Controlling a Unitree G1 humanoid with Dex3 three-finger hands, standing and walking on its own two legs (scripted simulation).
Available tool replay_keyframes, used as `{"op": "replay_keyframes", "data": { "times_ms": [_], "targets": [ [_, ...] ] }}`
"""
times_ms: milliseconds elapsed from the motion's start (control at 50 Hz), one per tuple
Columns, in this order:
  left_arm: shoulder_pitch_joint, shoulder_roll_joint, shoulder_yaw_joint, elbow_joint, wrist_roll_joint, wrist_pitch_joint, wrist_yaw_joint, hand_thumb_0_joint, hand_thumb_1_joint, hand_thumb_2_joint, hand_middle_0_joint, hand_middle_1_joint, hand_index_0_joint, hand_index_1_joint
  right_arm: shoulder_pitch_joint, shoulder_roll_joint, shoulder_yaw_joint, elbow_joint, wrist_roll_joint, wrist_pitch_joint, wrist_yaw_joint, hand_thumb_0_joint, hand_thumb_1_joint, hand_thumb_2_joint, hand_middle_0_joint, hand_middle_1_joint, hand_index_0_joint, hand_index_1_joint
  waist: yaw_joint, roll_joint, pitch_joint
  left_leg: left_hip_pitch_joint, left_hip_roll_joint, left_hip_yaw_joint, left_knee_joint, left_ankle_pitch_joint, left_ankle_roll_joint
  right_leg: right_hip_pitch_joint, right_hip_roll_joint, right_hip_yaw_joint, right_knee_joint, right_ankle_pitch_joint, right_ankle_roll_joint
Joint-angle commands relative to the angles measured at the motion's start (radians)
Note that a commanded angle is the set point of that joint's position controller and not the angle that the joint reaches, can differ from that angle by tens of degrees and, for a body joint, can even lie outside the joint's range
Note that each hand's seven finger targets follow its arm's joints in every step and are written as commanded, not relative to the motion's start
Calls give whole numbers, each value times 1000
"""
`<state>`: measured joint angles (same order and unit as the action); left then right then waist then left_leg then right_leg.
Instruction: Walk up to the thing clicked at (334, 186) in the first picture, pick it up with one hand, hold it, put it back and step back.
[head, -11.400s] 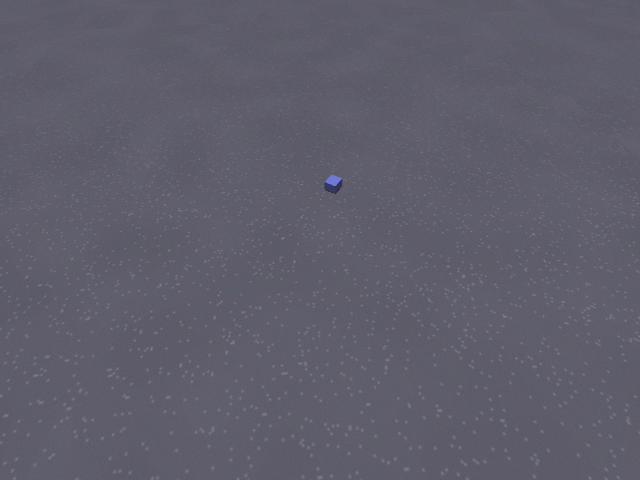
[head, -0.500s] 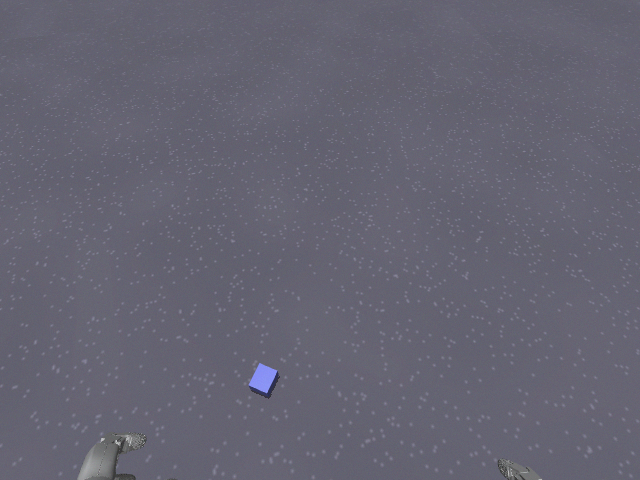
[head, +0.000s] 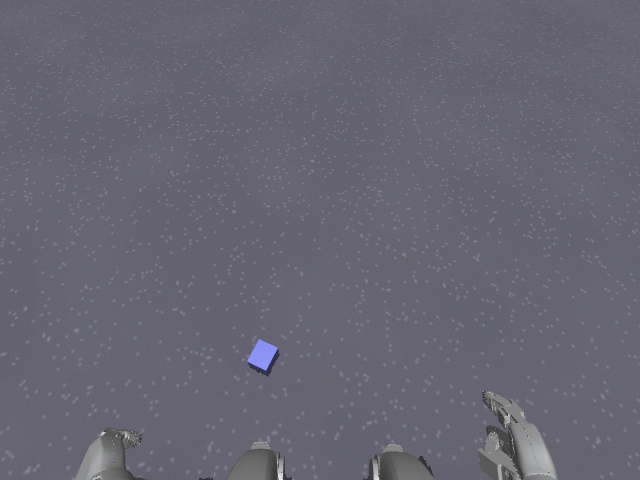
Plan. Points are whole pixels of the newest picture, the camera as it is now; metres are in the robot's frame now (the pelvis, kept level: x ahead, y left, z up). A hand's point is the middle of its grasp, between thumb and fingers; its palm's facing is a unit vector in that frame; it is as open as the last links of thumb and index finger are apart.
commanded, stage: rise first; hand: left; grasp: from above
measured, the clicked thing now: (263, 356) +0.45 +0.17 -0.68
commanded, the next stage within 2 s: none
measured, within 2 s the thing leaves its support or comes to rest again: neither
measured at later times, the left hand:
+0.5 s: hand (194, 388) +0.30 +0.26 -0.36, palm faces -0.01 -0.43 -0.90, open 13.5 cm
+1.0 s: hand (223, 367) +0.37 +0.23 -0.47, palm faces -0.13 -0.45 -0.88, open 13.6 cm
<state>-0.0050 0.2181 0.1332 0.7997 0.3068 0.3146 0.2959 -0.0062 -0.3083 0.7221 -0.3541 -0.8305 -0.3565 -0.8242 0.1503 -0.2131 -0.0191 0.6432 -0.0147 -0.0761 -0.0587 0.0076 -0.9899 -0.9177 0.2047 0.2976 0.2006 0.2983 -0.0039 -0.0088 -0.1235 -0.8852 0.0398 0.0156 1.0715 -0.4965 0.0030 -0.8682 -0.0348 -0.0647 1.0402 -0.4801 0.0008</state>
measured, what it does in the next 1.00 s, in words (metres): lowers itself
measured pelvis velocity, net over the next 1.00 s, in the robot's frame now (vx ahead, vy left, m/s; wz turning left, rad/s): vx -0.09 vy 0.00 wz -0.08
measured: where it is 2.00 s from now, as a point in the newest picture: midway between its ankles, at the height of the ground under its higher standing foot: outside the picture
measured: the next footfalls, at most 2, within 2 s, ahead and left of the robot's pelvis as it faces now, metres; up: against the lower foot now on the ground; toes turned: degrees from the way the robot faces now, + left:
none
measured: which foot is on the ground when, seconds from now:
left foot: down 0.00-1.00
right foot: down 0.00-1.00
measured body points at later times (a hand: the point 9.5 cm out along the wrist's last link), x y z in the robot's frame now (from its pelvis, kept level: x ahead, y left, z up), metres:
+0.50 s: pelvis -0.08 -0.01 -0.21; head +0.12 +0.02 +0.20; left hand +0.30 +0.28 -0.31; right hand +0.04 -0.28 -0.34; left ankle +0.01 +0.11 -0.66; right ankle +0.01 -0.12 -0.66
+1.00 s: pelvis -0.09 +0.00 -0.32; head +0.16 +0.00 +0.06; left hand +0.38 +0.25 -0.42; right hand -0.08 -0.26 -0.45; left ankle +0.00 +0.11 -0.66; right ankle +0.01 -0.12 -0.66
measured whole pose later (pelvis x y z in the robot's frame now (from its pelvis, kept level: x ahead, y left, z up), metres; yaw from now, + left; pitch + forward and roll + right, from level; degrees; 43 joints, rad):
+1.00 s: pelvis -0.09 +0.00 -0.32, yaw -5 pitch +38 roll -4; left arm -1.19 0.56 0.41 1.65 0.56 0.51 0.73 -0.01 -0.44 0.96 -0.15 -0.99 -0.14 -0.99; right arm 0.12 -0.28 -0.01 0.92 -0.11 -0.22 0.29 0.00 -0.91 -0.90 0.20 0.30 0.20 0.30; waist -0.24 0.05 -0.10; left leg -2.22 0.08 -0.03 2.22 -0.68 0.03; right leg -2.20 -0.03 -0.06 2.16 -0.63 -0.01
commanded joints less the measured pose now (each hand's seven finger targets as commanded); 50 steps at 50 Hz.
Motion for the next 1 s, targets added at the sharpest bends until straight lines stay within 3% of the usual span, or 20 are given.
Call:
{"op": "replay_keyframes", "data": {
  "times_ms": [0, 20, 60, 140, 200, 280, 320, 340, 400, 420, 440, 520, 560, 580, 640, 720, 760, 840, 900, 980],
  "targets": [
    [-203, 141, 12, 52, 106, -11, 91, 0, -295, 732, -333, -810, -338, -806, 29, -153, -48, -65, -6, -44, -4, 0, -979, -912, 202, 299, 201, 299, -38, 19, -233, 26, -28, -21, -13, 266, -10, 8, 33, 35, 7, 225, -31],
    [-245, 161, 34, 80, 124, -14, 118, 0, -293, 724, -341, -805, -346, -801, 26, -161, -47, -57, -9, -53, 1, 0, -989, -915, 202, 299, 201, 299, -29, 36, -246, -8, -23, -28, 18, 254, -15, -46, 32, 26, 51, 199, -35],
    [-344, 146, 29, 144, 154, -8, 179, 0, -264, 740, -329, -787, -328, -790, 14, -167, -40, -45, -17, -71, 11, 0, -946, -904, 202, 300, 201, 299, -34, 45, -281, -82, -21, -37, 81, 209, -23, -154, 30, 21, 132, 159, -36],
    [-530, 134, 26, 225, 214, 37, 324, 0, -291, 809, -258, -851, -251, -861, -1, -181, -38, -11, -28, -95, 37, 0, -895, -895, 201, 300, 201, 300, -46, 105, -449, -167, -29, -39, 203, 216, -33, -275, 29, 29, 255, 184, -39],
    [-705, 148, 32, 303, 216, 80, 436, 0, -404, 910, -171, -949, -162, -961, -7, -202, -44, 42, -49, -106, 64, 0, -900, -898, 201, 300, 201, 300, -78, 117, -543, -216, -26, -44, 298, 249, -39, -364, 27, 25, 338, 228, -34],
    [-896, 233, 107, 423, 187, 100, 535, 0, -460, 965, -143, -991, -130, -1009, -17, -225, -37, 111, -83, -129, 101, 0, -904, -900, 201, 300, 201, 300, -115, 61, -595, -390, -26, -32, 439, 156, -29, -479, 24, 18, 422, 185, -13],
    [-960, 283, 143, 464, 173, 116, 562, 0, -475, 977, -124, -1034, -117, -1046, -16, -228, -35, 126, -98, -132, 126, 0, -906, -901, 201, 300, 201, 300, -109, 75, -626, -444, -27, -11, 501, 101, -29, -509, 22, 27, 451, 134, -8],
    [-1012, 296, 151, 476, 166, 125, 567, 0, -497, 1000, -115, -1033, -102, -1051, -9, -236, -37, 134, -103, -133, 138, 0, -906, -902, 201, 300, 201, 300, -127, 60, -656, -465, -23, -14, 522, 83, -31, -516, 23, 26, 464, 116, -4],
    [-1111, 358, 177, 529, 160, 162, 566, 0, -457, 967, -156, -1000, -143, -1018, -10, -243, -47, 149, -118, -136, 174, 0, -907, -903, 201, 300, 201, 300, -125, 81, -669, -548, -23, -4, 589, 34, -31, -569, 24, 39, 495, 37, -1],
    [-1122, 377, 194, 562, 153, 172, 562, 0, -454, 963, -162, -994, -148, -1013, -29, -216, -24, 147, -120, -134, 189, 0, -907, -904, 201, 300, 200, 300, -117, 102, -656, -604, -25, 3, 618, 0, -29, -585, 26, 59, 507, -30, -3],
    [-1148, 383, 194, 578, 151, 178, 556, 0, -441, 956, -175, -974, -159, -996, -4, -237, -51, 158, -125, -135, 199, 0, -909, -904, 201, 300, 200, 300, -132, 88, -668, -630, -23, 2, 651, 10, -28, -599, 29, 57, 521, -29, 0],
    [-1266, 475, 219, 615, 178, 202, 539, 0, -440, 956, -162, -974, -149, -992, -23, -247, -38, 178, -123, -132, 242, 0, -901, -902, 201, 300, 200, 300, -129, 158, -697, -697, -21, -9, 708, -66, -25, -713, 40, 44, 592, -122, -9],
    [-1317, 487, 219, 631, 189, 204, 532, 0, -413, 940, -196, -917, -177, -941, -8, -256, -44, 189, -116, -136, 259, 0, -903, -903, 201, 300, 200, 300, -145, 184, -686, -720, -14, -21, 733, -93, -24, -772, 42, 30, 635, -136, -10],
    [-1349, 486, 213, 634, 188, 203, 527, 0, -403, 932, -198, -923, -182, -944, 0, -257, -47, 199, -118, -134, 266, 0, -901, -902, 200, 300, 200, 300, -168, 160, -700, -754, -15, -16, 761, -101, -20, -765, 49, 34, 643, -153, -7],
    [-1422, 480, 203, 621, 180, 190, 499, 0, -401, 933, -186, -922, -172, -940, 49, -273, -56, 238, -104, -147, 287, 0, -895, -899, 201, 300, 201, 300, -207, 182, -695, -764, -6, -32, 796, -112, -20, -838, 49, 14, 696, -148, -5],
    [-1461, 504, 210, 633, 190, 171, 475, 0, -454, 970, -126, -996, -121, -1005, 103, -286, -56, 254, -94, -155, 310, 0, -893, -898, 201, 300, 201, 300, -224, 216, -723, -765, 0, -40, 830, -93, -24, -873, 47, -9, 769, -102, -8],
    [-1472, 503, 203, 642, 205, 171, 466, 0, -437, 952, -130, -998, -130, -1001, 116, -287, -56, 266, -91, -158, 318, 0, -894, -898, 201, 300, 201, 300, -230, 241, -709, -775, -1, -47, 843, -101, -22, -918, 41, -17, 794, -95, -11],
    [-1486, 554, 234, 678, 251, 185, 470, 0, -479, 984, -113, -1006, -108, -1015, 142, -302, -57, 265, -88, -155, 334, 0, -898, -899, 200, 300, 201, 300, -223, 257, -709, -775, 2, -58, 865, -61, -21, -958, 35, -31, 857, -28, -14],
    [-1489, 562, 246, 750, 291, 202, 487, 0, -461, 966, -130, -988, -124, -997, 165, -325, -62, 270, -89, -150, 340, 0, -898, -899, 200, 300, 201, 300, -238, 267, -680, -777, 7, -72, 881, -42, -23, -1009, 33, -39, 899, 10, -18],
    [-1522, 547, 255, 777, 278, 191, 483, 0, -447, 947, -143, -988, -139, -995, 201, -325, -51, 272, -99, -153, 352, 0, -898, -899, 200, 300, 200, 300, -275, 221, -631, -847, 4, -64, 931, -24, -13, -984, 40, -43, 912, 31, -10]
  ]
}}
